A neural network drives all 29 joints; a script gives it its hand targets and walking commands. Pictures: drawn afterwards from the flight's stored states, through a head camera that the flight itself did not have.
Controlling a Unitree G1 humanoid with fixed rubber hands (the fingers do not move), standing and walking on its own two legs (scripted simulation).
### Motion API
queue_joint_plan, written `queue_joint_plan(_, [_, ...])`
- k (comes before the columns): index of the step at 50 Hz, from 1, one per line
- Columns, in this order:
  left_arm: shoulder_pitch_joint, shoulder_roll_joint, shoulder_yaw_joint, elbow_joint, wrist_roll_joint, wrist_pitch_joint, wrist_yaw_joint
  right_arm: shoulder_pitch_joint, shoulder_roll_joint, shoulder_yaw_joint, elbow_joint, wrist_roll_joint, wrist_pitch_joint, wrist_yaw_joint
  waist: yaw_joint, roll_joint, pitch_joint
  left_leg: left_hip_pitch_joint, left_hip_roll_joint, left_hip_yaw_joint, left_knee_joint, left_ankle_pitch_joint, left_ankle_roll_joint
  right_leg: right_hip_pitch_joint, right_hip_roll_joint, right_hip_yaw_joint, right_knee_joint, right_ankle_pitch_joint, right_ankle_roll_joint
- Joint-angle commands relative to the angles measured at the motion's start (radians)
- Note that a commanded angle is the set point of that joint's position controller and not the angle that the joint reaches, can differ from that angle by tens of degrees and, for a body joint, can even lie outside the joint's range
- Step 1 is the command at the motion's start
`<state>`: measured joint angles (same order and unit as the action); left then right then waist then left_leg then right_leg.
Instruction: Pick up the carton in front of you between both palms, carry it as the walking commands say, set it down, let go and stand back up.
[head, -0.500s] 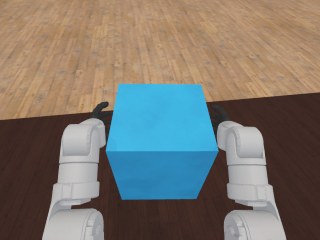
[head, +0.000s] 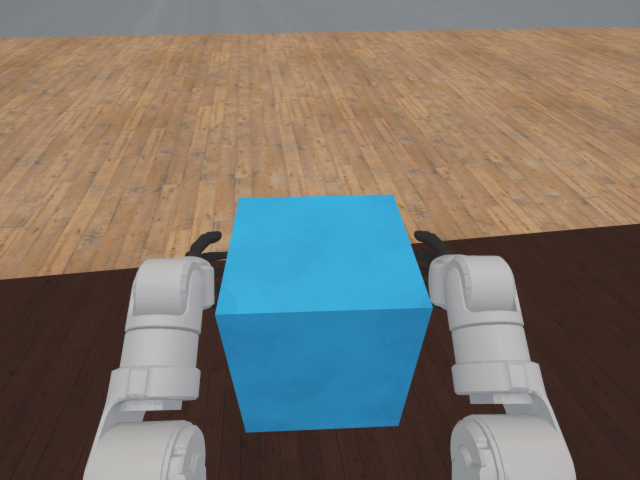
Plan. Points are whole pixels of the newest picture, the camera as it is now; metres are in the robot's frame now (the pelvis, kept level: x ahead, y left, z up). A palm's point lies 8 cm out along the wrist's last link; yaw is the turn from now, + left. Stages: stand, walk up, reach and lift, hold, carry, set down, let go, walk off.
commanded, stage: carry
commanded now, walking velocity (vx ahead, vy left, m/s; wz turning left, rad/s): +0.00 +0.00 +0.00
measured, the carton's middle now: (319, 313) +0.35 +0.00 +0.06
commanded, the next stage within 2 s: none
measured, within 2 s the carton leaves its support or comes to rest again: neither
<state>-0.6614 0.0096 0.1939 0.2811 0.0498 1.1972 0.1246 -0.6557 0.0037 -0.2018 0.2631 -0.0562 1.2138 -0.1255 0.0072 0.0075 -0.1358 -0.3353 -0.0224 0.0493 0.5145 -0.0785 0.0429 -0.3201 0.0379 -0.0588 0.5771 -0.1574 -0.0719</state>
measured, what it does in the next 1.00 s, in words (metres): stands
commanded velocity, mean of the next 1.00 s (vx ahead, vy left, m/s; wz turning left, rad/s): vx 0.00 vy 0.00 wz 0.00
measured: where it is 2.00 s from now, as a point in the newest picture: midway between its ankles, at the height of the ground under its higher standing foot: outside the picture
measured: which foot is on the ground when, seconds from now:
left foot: down 0.00-1.00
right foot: down 0.00-1.00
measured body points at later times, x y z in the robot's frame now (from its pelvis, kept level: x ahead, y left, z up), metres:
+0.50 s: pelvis +0.00 +0.00 +0.00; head -0.02 +0.01 +0.45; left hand +0.36 +0.16 +0.12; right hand +0.35 -0.15 +0.12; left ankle +0.03 +0.09 -0.73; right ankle +0.01 -0.09 -0.73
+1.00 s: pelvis +0.00 +0.00 +0.00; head -0.02 +0.00 +0.45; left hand +0.36 +0.16 +0.12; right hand +0.35 -0.15 +0.12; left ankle +0.03 +0.09 -0.73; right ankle +0.01 -0.09 -0.73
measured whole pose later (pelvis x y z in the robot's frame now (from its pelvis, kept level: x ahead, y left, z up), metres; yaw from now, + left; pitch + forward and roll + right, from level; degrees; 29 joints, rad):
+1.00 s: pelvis +0.00 +0.00 +0.00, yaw +0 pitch +2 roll +0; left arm -0.68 0.01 0.20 0.26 0.05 1.21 0.12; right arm -0.67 0.00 -0.20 0.24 -0.06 1.23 -0.12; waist 0.00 0.01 -0.11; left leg -0.34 -0.03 0.05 0.53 -0.08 0.05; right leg -0.33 0.03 -0.06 0.60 -0.17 -0.07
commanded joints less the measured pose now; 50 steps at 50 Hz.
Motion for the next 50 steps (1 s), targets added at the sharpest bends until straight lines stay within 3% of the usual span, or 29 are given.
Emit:
queue_joint_plan(1, [-0.728,-1.117,-0.534,-0.101,-0.403,-0.022,-0.243,-0.722,1.076,0.521,-0.091,0.379,-0.034,0.235,-0.007,0.005,-0.258,0.107,0.170,-0.153,-0.087,0.042,0.048,0.049,-0.158,0.150,-0.102,0.030,-0.029])
queue_joint_plan(22, [-0.736,-1.123,-0.537,-0.145,-0.413,-0.007,-0.231,-0.746,1.092,0.538,-0.141,0.401,-0.022,0.231,-0.010,0.005,-0.328,0.144,0.168,-0.145,-0.042,0.211,0.054,0.087,-0.156,0.139,-0.046,0.167,-0.031])
queue_joint_plan(50, [-0.734,-1.120,-0.537,-0.139,-0.409,-0.005,-0.236,-0.745,1.092,0.539,-0.136,0.399,-0.020,0.234,-0.010,0.002,-0.311,0.141,0.167,-0.146,-0.051,0.172,0.053,0.085,-0.160,0.141,-0.056,0.143,-0.032])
